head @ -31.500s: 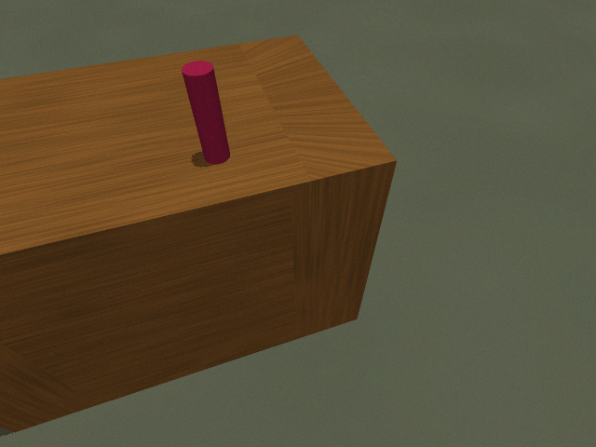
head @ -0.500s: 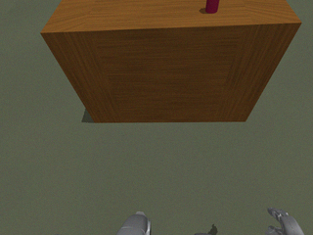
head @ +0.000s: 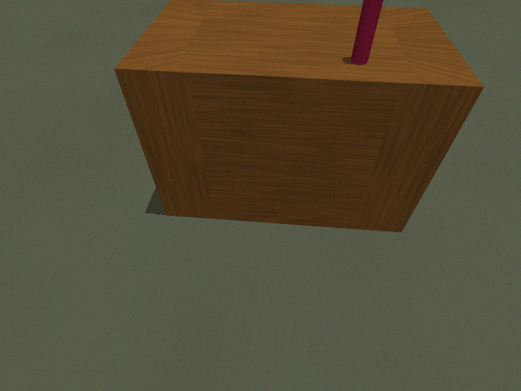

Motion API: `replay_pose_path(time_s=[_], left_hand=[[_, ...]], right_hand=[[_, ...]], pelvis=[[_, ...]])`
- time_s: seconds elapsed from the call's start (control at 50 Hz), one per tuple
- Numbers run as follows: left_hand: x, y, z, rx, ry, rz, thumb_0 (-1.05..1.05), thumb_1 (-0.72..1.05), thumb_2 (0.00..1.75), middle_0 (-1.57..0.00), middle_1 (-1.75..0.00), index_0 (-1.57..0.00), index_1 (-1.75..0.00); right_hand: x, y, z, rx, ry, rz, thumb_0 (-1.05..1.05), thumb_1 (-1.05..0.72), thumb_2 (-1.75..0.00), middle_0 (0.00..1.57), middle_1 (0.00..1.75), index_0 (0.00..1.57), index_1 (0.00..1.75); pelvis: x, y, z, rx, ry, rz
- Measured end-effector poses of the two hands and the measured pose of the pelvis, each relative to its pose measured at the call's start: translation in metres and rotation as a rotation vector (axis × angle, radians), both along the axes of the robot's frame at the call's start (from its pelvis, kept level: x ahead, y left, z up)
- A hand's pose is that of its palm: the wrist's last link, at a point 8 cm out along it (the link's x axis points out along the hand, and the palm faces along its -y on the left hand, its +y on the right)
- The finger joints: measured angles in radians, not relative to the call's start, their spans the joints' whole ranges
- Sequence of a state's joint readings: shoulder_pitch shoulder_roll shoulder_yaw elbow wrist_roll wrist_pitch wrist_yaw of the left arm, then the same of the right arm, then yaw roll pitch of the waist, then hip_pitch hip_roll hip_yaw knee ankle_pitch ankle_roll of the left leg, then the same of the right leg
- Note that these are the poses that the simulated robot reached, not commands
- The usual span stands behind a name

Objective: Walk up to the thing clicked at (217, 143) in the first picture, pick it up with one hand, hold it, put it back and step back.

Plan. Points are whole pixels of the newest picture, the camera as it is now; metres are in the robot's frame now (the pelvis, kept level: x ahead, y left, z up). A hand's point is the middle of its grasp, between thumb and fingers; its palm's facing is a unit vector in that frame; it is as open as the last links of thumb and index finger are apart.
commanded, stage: step back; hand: right
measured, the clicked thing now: (366, 30) +1.09 -0.30 +0.08
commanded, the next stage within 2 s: stand in 0.66 s
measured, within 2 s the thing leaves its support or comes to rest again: neither
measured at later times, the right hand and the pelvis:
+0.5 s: hand out of the picture +0.13 -0.23 -0.15, palm faces +0.01 +0.94 -0.34, open 7.4 cm; pelvis +0.05 +0.02 +0.00, yaw -3 degrees
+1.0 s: hand out of the picture +0.14 -0.24 -0.14, palm faces +0.05 +0.94 -0.34, open 7.4 cm; pelvis +0.05 +0.02 +0.01, yaw -2 degrees
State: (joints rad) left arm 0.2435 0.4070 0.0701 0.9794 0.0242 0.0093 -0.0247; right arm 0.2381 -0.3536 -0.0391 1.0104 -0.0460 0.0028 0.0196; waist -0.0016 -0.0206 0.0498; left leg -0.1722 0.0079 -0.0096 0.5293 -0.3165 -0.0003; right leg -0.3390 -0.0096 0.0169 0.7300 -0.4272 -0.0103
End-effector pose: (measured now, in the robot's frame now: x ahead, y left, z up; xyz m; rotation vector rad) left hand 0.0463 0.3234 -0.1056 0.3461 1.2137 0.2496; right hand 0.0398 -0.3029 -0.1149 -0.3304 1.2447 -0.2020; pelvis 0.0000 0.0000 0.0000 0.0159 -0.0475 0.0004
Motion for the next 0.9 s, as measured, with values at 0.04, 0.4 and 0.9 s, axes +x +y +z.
replay_pose_path(time_s=[0.04,0.4,0.9], left_hand=[[0.002,-0.005,-0.003,-0.003,0.004,-0.011,0.00,0.90,0.90,-0.21,-0.30,-0.20,-0.30],[0.049,0.009,-0.014,-0.023,-0.003,-0.031,0.00,0.90,0.90,-0.21,-0.30,-0.20,-0.30],[0.121,-0.016,0.004,-0.053,-0.046,-0.097,0.00,0.90,0.90,-0.21,-0.30,-0.20,-0.30]], right_hand=[[0.004,-0.004,-0.002,0.003,-0.013,-0.010,0.01,-0.90,-0.90,0.21,0.30,0.20,0.30],[0.064,0.019,-0.002,-0.019,-0.059,-0.004,0.01,-0.90,-0.90,0.20,0.30,0.20,0.30],[0.104,0.024,0.012,0.023,-0.089,-0.045,0.00,-0.90,-0.90,0.21,0.30,0.20,0.30]], pelvis=[[0.002,-0.003,-0.002,-0.003,-0.001,-0.017],[0.032,0.025,-0.007,-0.016,0.008,-0.034],[0.056,0.021,0.013,-0.014,0.008,-0.041]])
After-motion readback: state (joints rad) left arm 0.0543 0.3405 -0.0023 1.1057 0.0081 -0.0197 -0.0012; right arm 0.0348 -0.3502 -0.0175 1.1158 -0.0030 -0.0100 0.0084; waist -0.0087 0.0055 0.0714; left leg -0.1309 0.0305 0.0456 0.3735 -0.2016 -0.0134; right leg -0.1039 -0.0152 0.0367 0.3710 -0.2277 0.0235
